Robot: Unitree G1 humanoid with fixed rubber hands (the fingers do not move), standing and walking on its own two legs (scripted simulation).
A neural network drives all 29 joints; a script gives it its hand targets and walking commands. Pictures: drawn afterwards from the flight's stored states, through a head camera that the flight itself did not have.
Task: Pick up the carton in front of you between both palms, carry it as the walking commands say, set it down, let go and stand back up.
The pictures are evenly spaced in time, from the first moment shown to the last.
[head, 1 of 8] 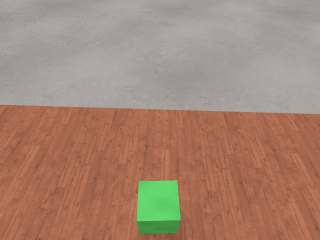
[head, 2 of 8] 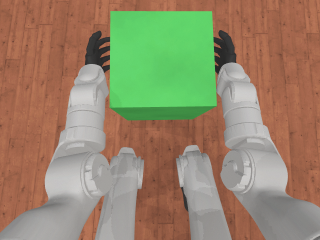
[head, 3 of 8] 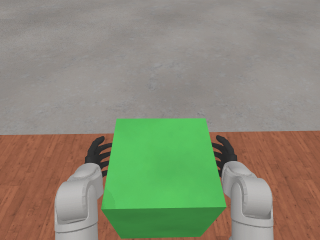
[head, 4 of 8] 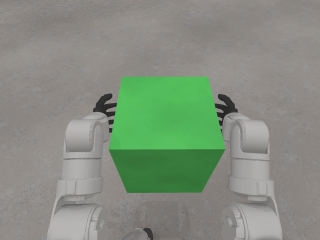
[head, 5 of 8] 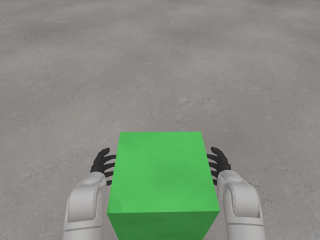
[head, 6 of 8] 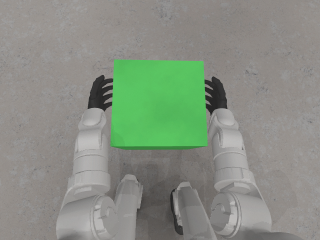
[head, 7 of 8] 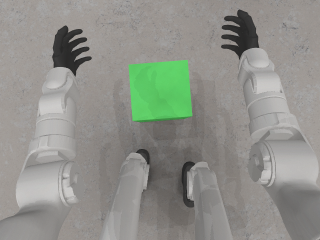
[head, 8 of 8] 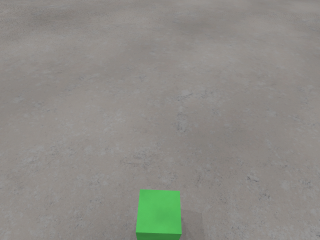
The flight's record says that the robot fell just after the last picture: no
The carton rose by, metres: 0.71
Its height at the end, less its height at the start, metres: -0.09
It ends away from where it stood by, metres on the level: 3.31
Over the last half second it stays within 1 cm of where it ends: yes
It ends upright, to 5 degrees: yes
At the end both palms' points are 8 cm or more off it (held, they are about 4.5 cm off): yes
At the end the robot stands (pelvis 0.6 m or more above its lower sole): yes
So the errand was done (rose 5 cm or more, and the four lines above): yes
